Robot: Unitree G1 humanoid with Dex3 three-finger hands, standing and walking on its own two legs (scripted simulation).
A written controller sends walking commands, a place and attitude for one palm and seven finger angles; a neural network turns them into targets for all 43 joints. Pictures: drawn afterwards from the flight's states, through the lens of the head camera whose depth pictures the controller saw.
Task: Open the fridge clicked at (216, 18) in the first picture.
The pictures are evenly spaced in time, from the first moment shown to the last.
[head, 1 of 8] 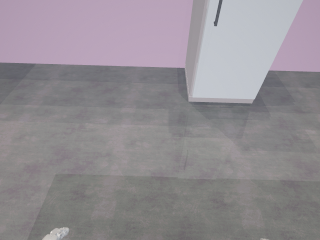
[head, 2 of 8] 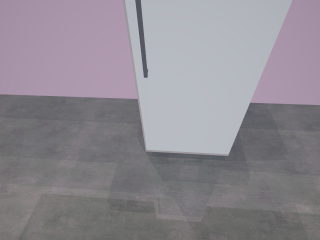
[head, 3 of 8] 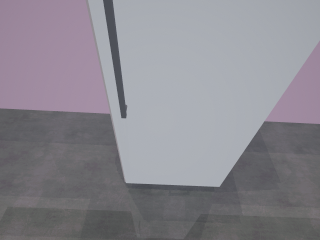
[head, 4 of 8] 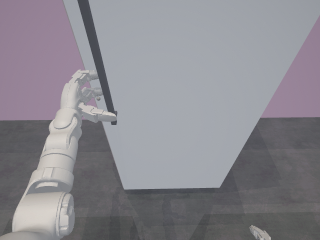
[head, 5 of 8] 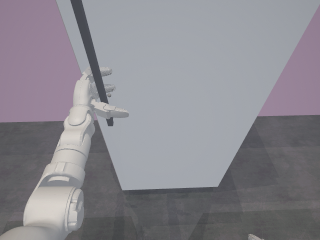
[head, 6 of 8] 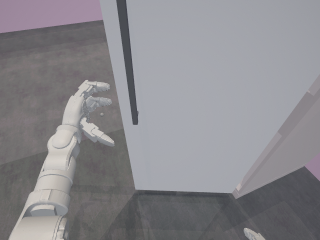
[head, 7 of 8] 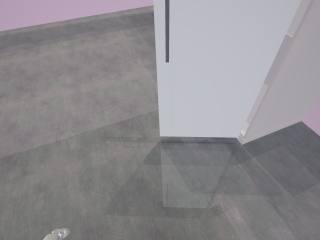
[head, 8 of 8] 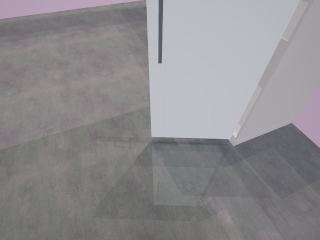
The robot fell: no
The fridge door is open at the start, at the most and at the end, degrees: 0 73 65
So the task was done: yes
